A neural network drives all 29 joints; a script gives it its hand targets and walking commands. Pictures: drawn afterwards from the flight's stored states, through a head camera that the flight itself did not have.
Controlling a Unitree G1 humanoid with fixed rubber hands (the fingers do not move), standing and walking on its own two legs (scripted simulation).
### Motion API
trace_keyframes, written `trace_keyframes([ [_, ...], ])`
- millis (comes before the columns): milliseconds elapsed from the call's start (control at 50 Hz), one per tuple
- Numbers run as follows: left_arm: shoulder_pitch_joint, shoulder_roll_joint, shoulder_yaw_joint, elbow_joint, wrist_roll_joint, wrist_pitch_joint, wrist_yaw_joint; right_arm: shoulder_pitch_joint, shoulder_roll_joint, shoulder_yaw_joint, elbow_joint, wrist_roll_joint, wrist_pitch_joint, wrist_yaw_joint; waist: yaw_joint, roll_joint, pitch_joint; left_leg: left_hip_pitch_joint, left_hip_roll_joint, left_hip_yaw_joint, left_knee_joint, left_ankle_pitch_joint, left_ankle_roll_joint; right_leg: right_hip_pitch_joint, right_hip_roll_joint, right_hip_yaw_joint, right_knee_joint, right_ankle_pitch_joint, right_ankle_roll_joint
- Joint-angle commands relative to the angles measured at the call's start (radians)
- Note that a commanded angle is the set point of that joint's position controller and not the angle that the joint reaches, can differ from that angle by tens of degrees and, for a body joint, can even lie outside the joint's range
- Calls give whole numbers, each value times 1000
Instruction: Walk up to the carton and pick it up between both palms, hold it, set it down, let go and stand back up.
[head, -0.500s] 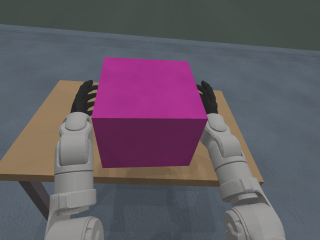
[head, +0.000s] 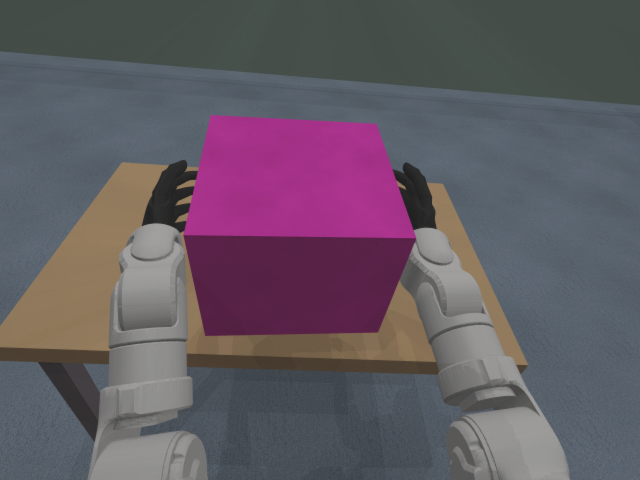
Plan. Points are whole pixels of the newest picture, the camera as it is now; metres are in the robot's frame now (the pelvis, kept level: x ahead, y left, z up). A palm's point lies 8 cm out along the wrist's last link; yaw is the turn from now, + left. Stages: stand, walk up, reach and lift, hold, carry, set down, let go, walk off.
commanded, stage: hold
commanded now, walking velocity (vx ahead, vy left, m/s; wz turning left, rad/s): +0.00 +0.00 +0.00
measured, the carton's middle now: (295, 224) +0.38 +0.01 +0.17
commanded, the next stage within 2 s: none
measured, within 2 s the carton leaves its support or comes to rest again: neither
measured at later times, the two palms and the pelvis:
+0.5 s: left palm (164, 229) +0.36 +0.16 +0.18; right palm (416, 226) +0.36 -0.14 +0.18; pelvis +0.00 +0.00 +0.00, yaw +0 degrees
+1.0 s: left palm (163, 228) +0.36 +0.16 +0.18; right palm (416, 225) +0.36 -0.14 +0.18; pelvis +0.00 +0.00 +0.00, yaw +0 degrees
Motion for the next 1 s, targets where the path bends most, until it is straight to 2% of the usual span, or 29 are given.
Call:
trace_keyframes([
  [0,-594,-566,-477,-118,-147,-58,-138,-725,514,427,-326,77,-71,119,-12,109,-369,-40,-82,59,-48,334,-28,227,76,-11,15,126,16],
  [40,-602,-551,-463,-103,-148,-58,-139,-742,512,428,-328,75,-72,116,-6,85,-382,-47,-86,63,-51,292,-17,226,73,-8,6,104,18],
  [100,-600,-554,-443,-66,-132,-49,-145,-756,514,400,-318,55,-74,121,1,86,-351,-87,-82,70,-78,212,-7,216,69,-7,2,36,15],
  [160,-620,-560,-447,-88,-137,-50,-142,-748,510,391,-296,55,-75,125,-6,104,-375,-67,-81,72,-71,243,-15,219,72,-8,7,53,11],
  [180,-622,-559,-449,-82,-144,-51,-144,-764,517,395,-316,52,-77,125,-7,88,-381,-74,-82,72,-71,227,-10,220,71,-8,4,45,13],
  [220,-647,-567,-459,-71,-154,-58,-141,-803,528,398,-335,53,-85,128,1,93,-414,-83,-84,74,-70,211,-7,217,71,-9,7,33,15],
  [260,-632,-567,-458,-72,-153,-63,-136,-777,532,406,-322,52,-82,127,-3,80,-419,-69,-86,72,-63,243,-5,228,73,-6,11,76,18],
  [300,-632,-561,-446,-71,-146,-63,-140,-748,518,395,-283,53,-73,125,-12,83,-392,-66,-84,67,-71,239,-11,222,74,-8,7,59,19],
  [340,-625,-566,-444,-73,-141,-61,-145,-744,526,402,-290,57,-76,123,-10,95,-380,-70,-87,69,-66,253,-13,228,68,-4,8,88,18],
  [380,-601,-567,-455,-87,-139,-61,-144,-718,516,407,-295,66,-76,118,-22,110,-391,-41,-88,64,-49,310,-24,234,71,-5,12,134,17],
  [400,-588,-558,-443,-89,-131,-57,-146,-719,512,416,-298,71,-75,116,-15,101,-390,-38,-89,65,-46,326,-24,245,74,-7,11,141,20],
  [440,-589,-558,-470,-139,-143,-61,-146,-709,510,437,-332,86,-79,111,-16,118,-422,-25,-88,60,-30,376,-36,252,76,-9,21,180,20],
  [460,-582,-555,-479,-139,-150,-59,-143,-725,511,449,-362,94,-82,108,-14,107,-437,-16,-90,60,-23,389,-33,262,77,-8,19,191,23],
  [480,-583,-546,-485,-142,-152,-61,-142,-703,503,444,-343,90,-75,107,-26,108,-415,-19,-88,56,-28,374,-35,251,77,-8,17,178,21],
  [520,-608,-549,-480,-153,-155,-63,-142,-726,519,445,-354,88,-76,110,-10,99,-408,-42,-90,59,-42,331,-25,237,73,-11,14,139,23],
  [560,-610,-552,-487,-131,-156,-64,-137,-734,515,429,-346,72,-76,117,-15,103,-385,-52,-86,61,-55,283,-21,215,71,-11,9,97,18],
  [600,-604,-550,-485,-123,-157,-62,-135,-742,511,435,-354,70,-77,119,-5,91,-398,-49,-82,61,-57,282,-17,219,73,-9,8,89,15],
  [620,-588,-557,-478,-104,-151,-58,-136,-715,507,421,-329,62,-71,120,-15,97,-362,-55,-80,60,-64,270,-17,212,72,-9,5,81,12],
  [640,-623,-567,-482,-132,-162,-63,-137,-747,520,423,-353,68,-78,121,-9,96,-399,-55,-82,61,-60,280,-18,219,73,-12,10,86,15],
  [660,-598,-558,-470,-106,-143,-57,-137,-719,511,418,-315,63,-71,121,-8,104,-361,-53,-80,63,-62,286,-22,215,73,-11,8,86,12],
  [720,-583,-550,-454,-90,-135,-46,-143,-708,500,406,-294,58,-67,121,-14,95,-342,-57,-78,68,-70,270,-18,220,73,-10,4,69,13],
  [760,-593,-557,-455,-92,-139,-45,-146,-742,501,408,-325,65,-76,122,-4,99,-374,-57,-80,67,-63,277,-17,229,73,-10,5,78,11],
  [840,-616,-573,-490,-134,-166,-59,-140,-751,515,427,-360,77,-82,118,-17,107,-438,-35,-82,64,-43,327,-28,240,78,-10,15,125,16],
  [860,-624,-565,-487,-127,-162,-62,-137,-736,518,419,-336,71,-77,117,-24,112,-418,-36,-86,64,-45,317,-29,227,73,-9,13,122,17],
  [920,-605,-554,-462,-104,-143,-60,-139,-720,510,416,-308,66,-71,119,-13,109,-375,-59,-86,65,-60,273,-20,223,69,-6,10,98,17],
  [940,-596,-543,-435,-53,-127,-54,-144,-731,503,401,-284,53,-67,120,-6,93,-332,-81,-85,68,-78,221,-13,212,67,-8,1,54,18],
  [960,-589,-548,-434,-57,-128,-52,-148,-722,503,392,-285,50,-70,121,-13,89,-340,-76,-84,70,-85,199,-9,216,67,-7,-1,46,17],
  [980,-598,-549,-428,-69,-123,-52,-150,-730,513,397,-282,47,-71,122,-2,83,-340,-85,-84,73,-86,208,-7,225,69,-10,4,49,18],
])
